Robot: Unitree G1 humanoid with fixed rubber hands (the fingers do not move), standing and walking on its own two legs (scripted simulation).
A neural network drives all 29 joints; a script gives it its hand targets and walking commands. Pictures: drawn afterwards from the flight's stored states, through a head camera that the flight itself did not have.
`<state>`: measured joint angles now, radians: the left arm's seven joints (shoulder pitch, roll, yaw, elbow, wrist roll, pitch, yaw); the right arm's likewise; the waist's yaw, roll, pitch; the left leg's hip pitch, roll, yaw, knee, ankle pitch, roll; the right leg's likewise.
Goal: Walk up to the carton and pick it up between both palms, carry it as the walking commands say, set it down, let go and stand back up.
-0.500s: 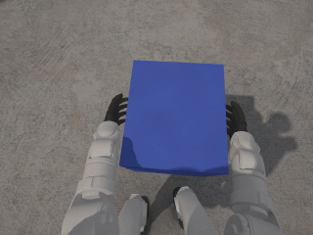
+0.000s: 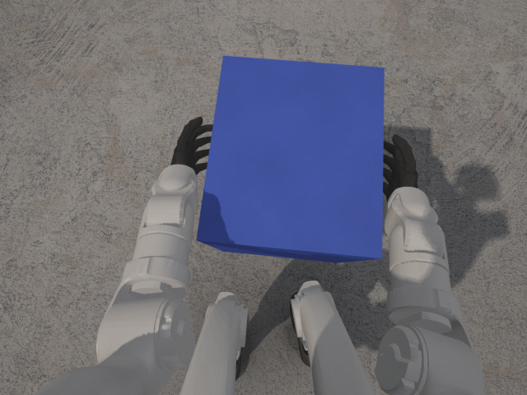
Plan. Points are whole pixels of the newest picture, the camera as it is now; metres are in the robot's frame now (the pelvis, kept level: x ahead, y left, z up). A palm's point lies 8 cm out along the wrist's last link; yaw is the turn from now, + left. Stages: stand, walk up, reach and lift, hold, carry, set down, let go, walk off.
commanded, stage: set down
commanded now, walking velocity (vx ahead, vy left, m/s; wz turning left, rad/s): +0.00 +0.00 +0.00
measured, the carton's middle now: (289, 175) +0.44 -0.06 -0.15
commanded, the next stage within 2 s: none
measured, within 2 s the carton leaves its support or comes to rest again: neither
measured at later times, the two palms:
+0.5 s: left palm (199, 169) +0.47 +0.10 -0.16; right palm (379, 187) +0.41 -0.22 -0.16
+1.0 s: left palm (212, 171) +0.50 +0.09 -0.25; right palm (367, 186) +0.44 -0.23 -0.25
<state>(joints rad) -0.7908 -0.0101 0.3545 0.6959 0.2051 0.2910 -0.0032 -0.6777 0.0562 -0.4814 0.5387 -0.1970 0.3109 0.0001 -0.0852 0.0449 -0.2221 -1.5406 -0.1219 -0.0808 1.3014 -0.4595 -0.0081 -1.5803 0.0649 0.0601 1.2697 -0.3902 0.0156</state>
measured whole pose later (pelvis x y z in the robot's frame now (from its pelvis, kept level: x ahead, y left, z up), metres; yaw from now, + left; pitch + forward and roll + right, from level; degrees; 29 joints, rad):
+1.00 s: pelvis -0.04 +0.00 -0.14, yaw +1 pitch +47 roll +1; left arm -1.21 0.13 0.30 0.86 0.10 0.29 0.08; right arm -1.07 -0.11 -0.50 0.68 -0.12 0.32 -0.03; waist -0.10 0.04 -0.06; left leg -2.08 -0.17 -0.05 1.80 -0.55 -0.03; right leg -2.12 0.09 0.06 1.77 -0.47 0.05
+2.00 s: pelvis -0.03 +0.00 -0.23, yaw +1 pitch +41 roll -1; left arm -1.49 0.28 0.12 1.02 -0.04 0.25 0.13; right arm -1.32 -0.23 -0.40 0.85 0.02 0.26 -0.09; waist -0.12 0.02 0.26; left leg -2.23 -0.18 -0.02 2.15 -0.64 -0.03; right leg -2.26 0.07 0.02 2.10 -0.56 0.04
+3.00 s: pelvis -0.04 +0.00 -0.25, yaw +0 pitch +34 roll -2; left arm -1.57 0.31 0.14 1.11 -0.02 0.20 0.08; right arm -1.40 -0.27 -0.38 0.94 0.03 0.22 -0.04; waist -0.12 0.03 0.43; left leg -2.20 -0.14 0.00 2.25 -0.64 0.00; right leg -2.22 0.02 -0.01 2.19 -0.56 0.02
